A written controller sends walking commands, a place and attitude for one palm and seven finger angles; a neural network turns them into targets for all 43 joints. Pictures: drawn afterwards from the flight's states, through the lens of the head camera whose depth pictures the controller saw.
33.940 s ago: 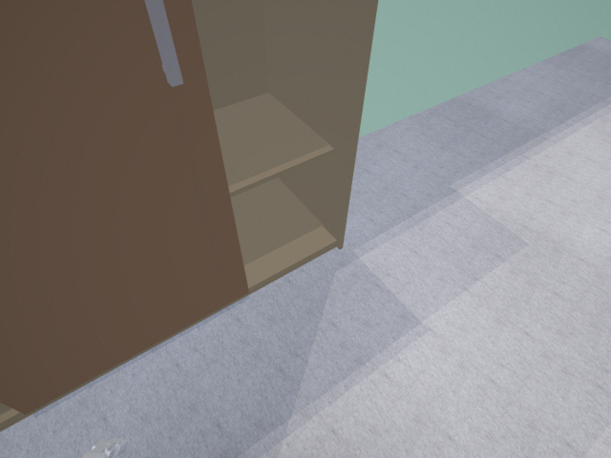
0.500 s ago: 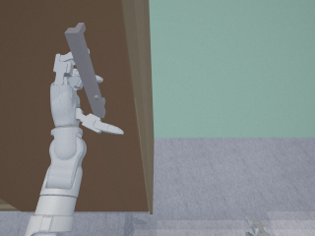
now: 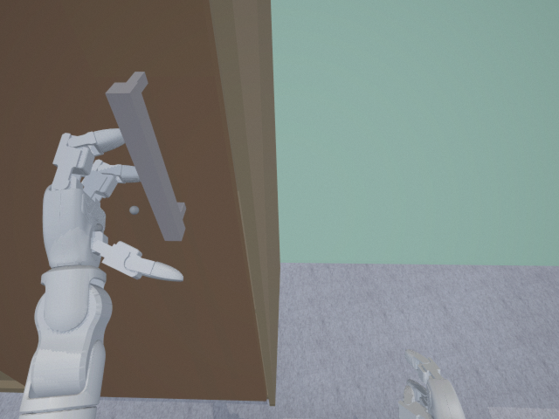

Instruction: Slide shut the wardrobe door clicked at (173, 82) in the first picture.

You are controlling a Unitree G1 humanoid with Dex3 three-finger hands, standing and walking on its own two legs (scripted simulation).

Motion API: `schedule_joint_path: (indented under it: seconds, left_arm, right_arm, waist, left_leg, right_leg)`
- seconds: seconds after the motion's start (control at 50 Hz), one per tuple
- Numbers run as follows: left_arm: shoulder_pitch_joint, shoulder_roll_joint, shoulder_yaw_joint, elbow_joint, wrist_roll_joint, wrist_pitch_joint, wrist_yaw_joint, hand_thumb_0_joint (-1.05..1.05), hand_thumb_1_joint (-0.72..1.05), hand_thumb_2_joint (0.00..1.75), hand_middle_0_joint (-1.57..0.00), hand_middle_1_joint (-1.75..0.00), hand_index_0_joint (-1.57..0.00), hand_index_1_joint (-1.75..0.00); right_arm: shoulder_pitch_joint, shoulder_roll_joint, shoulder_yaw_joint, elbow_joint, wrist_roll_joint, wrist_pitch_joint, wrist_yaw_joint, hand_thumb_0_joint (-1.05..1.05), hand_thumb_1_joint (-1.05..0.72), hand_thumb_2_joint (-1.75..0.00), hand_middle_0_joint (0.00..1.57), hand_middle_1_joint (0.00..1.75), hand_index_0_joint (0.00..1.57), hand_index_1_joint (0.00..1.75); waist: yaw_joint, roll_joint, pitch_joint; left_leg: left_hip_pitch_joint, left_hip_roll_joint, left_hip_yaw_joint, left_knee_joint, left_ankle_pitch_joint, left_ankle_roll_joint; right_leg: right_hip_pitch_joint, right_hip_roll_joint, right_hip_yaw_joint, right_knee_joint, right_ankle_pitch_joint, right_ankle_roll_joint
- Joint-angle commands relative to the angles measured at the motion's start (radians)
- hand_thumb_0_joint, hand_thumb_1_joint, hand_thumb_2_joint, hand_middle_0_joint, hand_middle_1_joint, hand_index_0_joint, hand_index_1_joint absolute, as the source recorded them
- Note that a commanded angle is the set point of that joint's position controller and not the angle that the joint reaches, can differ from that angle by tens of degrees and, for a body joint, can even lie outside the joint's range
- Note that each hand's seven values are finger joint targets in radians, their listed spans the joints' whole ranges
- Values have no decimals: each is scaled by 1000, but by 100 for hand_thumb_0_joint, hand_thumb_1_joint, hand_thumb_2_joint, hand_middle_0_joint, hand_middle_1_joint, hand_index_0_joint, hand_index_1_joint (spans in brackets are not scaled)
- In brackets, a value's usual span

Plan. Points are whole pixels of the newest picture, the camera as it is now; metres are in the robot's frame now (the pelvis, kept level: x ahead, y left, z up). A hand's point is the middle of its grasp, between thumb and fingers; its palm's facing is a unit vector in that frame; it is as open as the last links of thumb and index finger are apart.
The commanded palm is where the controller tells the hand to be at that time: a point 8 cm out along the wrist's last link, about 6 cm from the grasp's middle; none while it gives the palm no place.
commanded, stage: slip the hand off the handle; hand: left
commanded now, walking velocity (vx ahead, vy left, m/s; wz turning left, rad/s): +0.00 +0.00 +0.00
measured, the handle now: (158, 164) +0.32 +0.18 +0.25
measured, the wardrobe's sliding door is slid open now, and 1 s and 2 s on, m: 0.00 0.00 0.00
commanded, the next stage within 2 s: draw the hand back to the body in 0.80 s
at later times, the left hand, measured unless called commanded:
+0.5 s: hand (64, 266) +0.20 +0.24 +0.21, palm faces +0.34 -0.93 -0.14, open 14.7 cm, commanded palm +0.15 +0.27 +0.22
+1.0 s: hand (28, 331) +0.14 +0.23 +0.21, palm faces +0.31 -0.94 -0.17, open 14.7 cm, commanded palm +0.09 +0.27 +0.21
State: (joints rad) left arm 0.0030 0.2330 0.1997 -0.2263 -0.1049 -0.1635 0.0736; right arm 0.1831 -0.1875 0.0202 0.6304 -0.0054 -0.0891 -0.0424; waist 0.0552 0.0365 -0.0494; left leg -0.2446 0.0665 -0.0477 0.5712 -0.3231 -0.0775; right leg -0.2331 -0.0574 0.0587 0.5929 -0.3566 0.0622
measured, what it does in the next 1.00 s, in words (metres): stands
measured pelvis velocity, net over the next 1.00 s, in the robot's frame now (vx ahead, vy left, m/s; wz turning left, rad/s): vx -0.03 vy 0.01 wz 0.05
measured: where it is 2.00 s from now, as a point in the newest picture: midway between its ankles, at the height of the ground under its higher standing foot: outside the picture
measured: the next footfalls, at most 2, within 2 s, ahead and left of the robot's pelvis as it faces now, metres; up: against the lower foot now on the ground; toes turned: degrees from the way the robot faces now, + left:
none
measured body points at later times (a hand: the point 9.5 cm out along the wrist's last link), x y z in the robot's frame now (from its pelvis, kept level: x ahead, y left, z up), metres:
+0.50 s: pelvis -0.03 +0.01 +0.00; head -0.05 -0.01 +0.45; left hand +0.18 +0.28 +0.22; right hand +0.16 -0.21 -0.08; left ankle -0.01 +0.17 -0.73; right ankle -0.02 -0.16 -0.73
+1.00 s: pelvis -0.03 +0.01 -0.01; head -0.07 +0.00 +0.44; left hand +0.11 +0.28 +0.21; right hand +0.18 -0.17 -0.06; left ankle -0.01 +0.17 -0.73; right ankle -0.02 -0.16 -0.73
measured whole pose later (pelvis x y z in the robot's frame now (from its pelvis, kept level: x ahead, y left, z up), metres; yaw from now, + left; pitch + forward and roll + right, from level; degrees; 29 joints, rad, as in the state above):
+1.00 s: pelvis -0.03 +0.01 -0.01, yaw +3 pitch -4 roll -1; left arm 0.34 0.27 0.29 -0.51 -0.23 -0.16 -0.11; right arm 0.21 -0.21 0.06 0.64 0.00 -0.29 -0.08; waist 0.12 0.03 -0.04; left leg -0.30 0.05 -0.10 0.69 -0.33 -0.07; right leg -0.23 -0.07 0.02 0.65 -0.35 0.07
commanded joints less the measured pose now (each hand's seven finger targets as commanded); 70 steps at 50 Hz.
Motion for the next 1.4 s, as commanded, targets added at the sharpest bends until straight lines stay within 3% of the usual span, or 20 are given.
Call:
schedule_joint_path:
  seconds: [0.0,0.08,0.14,0.22,0.24,0.34,0.48,0.66,0.78,0.84,0.9,0.92,0.94,1.04,1.16,1.2,1.24,1.28,1.34,1.38]
  left_arm:
    - [-164,211,198,-203,2,-81,10,0,-55,20,-25,-115,-25,-115]
    - [-287,245,180,-180,-2,-165,-76,0,-55,20,-25,-115,-25,-115]
    - [-313,171,88,-219,-37,-207,-154,0,-55,20,-25,-115,-25,-115]
    - [-211,223,175,-119,-91,-178,-199,0,-55,20,-25,-115,-25,-115]
    - [-176,264,231,-94,-104,-164,-194,0,-55,20,-25,-115,-25,-115]
    - [-105,238,253,-185,-123,-137,-146,0,-55,20,-25,-115,-25,-115]
    - [8,183,149,-371,-69,-181,-107,0,-55,20,-25,-115,-25,-115]
    - [120,176,159,-409,-107,-132,-145,0,-55,20,-25,-115,-25,-115]
    - [226,160,152,-489,-119,-138,-153,0,-55,20,-25,-115,-25,-115]
    - [170,195,179,-512,-121,-151,-153,0,-55,20,-25,-115,-25,-115]
    - [166,165,154,-475,-125,-158,-154,0,-55,20,-25,-115,-25,-115]
    - [269,200,166,-378,-135,-30,-184,0,-55,20,-25,-115,-25,-115]
    - [207,205,165,-468,-143,26,-197,0,-55,20,-25,-115,-25,-115]
    - [181,229,170,-572,-163,195,-224,0,-55,20,-25,-115,-25,-115]
    - [177,252,240,-549,-227,376,-262,0,-55,20,-25,-115,-25,-115]
    - [196,258,282,-498,-260,417,-275,0,-55,20,-25,-115,-25,-115]
    - [161,274,325,-485,-286,458,-288,0,-55,20,-25,-115,-25,-115]
    - [168,255,311,-442,-303,489,-302,0,-55,20,-25,-115,-25,-115]
    - [166,280,328,-483,-289,486,-320,0,-48,24,-25,-111,-25,-111]
    - [199,265,303,-474,-282,472,-328,0,-41,27,-25,-107,-25,-107]
  right_arm:
    - [-86,-116,-46,-149,-5,-54,-9,0,-90,-90,20,30,20,30]
    - [-70,-131,-51,-123,-6,-96,-24,0,-90,-90,20,30,20,30]
    - [-75,-127,-48,-123,-2,-133,-37,0,-90,-90,20,30,20,30]
    - [-77,-147,-47,-106,3,-158,-55,0,-90,-90,20,30,20,30]
    - [-77,-150,-49,-104,8,-162,-59,0,-90,-90,20,30,20,30]
    - [-103,-138,-36,-131,4,-189,-47,0,-90,-90,20,30,20,30]
    - [-96,-136,-31,-154,-12,-225,-16,0,-90,-90,20,30,20,30]
    - [-117,-135,-16,-148,-3,-246,-36,0,-90,-90,20,30,20,30]
    - [-118,-130,-9,-163,-10,-266,-33,0,-90,-90,20,30,20,30]
    - [-117,-143,-11,-158,-11,-266,-37,0,-90,-90,20,30,20,30]
    - [-106,-136,-7,-146,-11,-278,-41,0,-90,-90,20,30,20,30]
    - [-113,-140,-4,-143,15,-269,-52,0,-90,-90,20,30,20,30]
    - [-139,-146,0,-163,27,-257,-61,0,-90,-90,20,30,20,30]
    - [-155,-141,16,-184,40,-271,-84,0,-90,-90,20,30,20,30]
    - [-169,-137,31,-190,63,-284,-104,0,-90,-90,20,30,20,30]
    - [-161,-145,30,-180,67,-283,-107,0,-90,-90,20,30,20,30]
    - [-179,-152,30,-180,73,-275,-110,0,-90,-90,20,30,20,30]
    - [-160,-151,34,-177,73,-279,-114,0,-90,-90,20,30,20,30]
    - [-163,-161,24,-188,72,-277,-105,0,-90,-90,20,30,20,30]
    - [-138,-156,25,-193,72,-281,-100,0,-90,-90,20,30,20,30]
  waist:
    - [29,-47,-187]
    - [-15,-10,-148]
    - [-32,24,-145]
    - [-4,-35,-116]
    - [9,-40,-108]
    - [41,-11,-120]
    - [23,15,-91]
    - [29,1,-2]
    - [42,0,-29]
    - [31,-5,-49]
    - [25,5,6]
    - [50,25,-19]
    - [49,86,-41]
    - [54,55,-88]
    - [61,12,-41]
    - [59,-21,-40]
    - [63,20,-72]
    - [51,-5,-24]
    - [50,19,-79]
    - [40,-6,-41]
  left_leg:
    - [35,-70,123,-32,412,71]
    - [45,-71,112,-22,319,76]
    - [68,-74,97,-25,272,77]
    - [5,-80,83,-38,186,75]
    - [-8,-80,83,-44,160,72]
    - [-18,-79,80,-57,141,67]
    - [-11,-71,79,-39,144,70]
    - [-36,-73,58,-48,22,71]
    - [-27,-75,51,-29,45,72]
    - [-32,-77,51,-18,31,71]
    - [-49,-77,42,-14,15,70]
    - [-56,-65,41,-58,-31,67]
    - [-46,-76,47,-68,-45,69]
    - [0,-75,36,-67,43,77]
    - [29,-70,31,-81,103,78]
    - [37,-69,33,-77,130,76]
    - [54,-72,39,-77,113,73]
    - [62,-69,41,-73,149,77]
    - [81,-74,52,-59,175,84]
    - [77,-71,56,-52,195,85]
  right_leg:
    - [112,55,-109,-33,518,-67]
    - [24,62,-99,-53,407,-63]
    - [-2,64,-100,-61,348,-65]
    - [0,57,-102,-78,258,-61]
    - [5,58,-103,-86,218,-61]
    - [19,55,-113,-78,164,-65]
    - [-16,57,-118,-55,163,-67]
    - [-60,51,-117,-93,29,-64]
    - [-47,50,-122,-71,56,-65]
    - [-54,50,-117,-70,41,-62]
    - [-87,51,-118,-71,30,-64]
    - [-52,53,-118,-74,15,-69]
    - [-26,48,-113,-83,8,-65]
    - [7,54,-129,-82,83,-64]
    - [-9,67,-141,-103,129,-63]
    - [-12,72,-145,-103,161,-60]
    - [-4,73,-135,-109,140,-60]
    - [-20,72,-141,-113,180,-57]
    - [1,73,-131,-109,218,-54]
    - [-11,71,-138,-107,244,-52]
